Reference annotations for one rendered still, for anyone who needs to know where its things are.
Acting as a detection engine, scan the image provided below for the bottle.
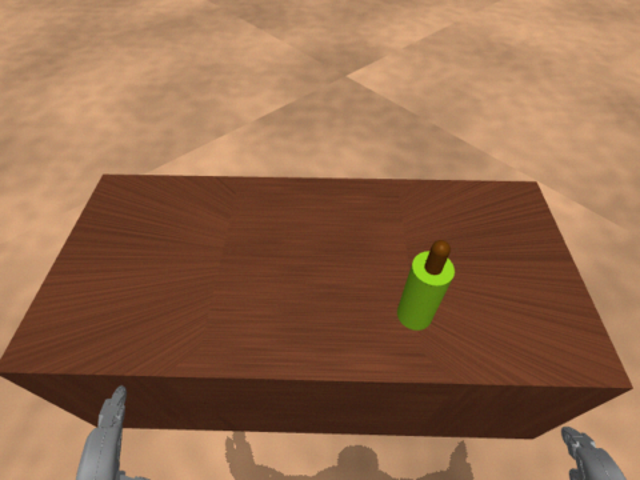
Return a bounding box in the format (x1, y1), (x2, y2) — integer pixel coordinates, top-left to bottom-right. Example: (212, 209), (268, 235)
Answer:
(397, 240), (455, 330)

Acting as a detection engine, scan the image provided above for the right robot hand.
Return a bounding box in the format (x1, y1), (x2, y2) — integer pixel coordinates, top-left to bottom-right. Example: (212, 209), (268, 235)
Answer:
(561, 427), (626, 480)

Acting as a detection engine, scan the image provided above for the left robot hand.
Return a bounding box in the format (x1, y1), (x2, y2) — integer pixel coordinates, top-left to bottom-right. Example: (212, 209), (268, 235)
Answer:
(76, 386), (150, 480)

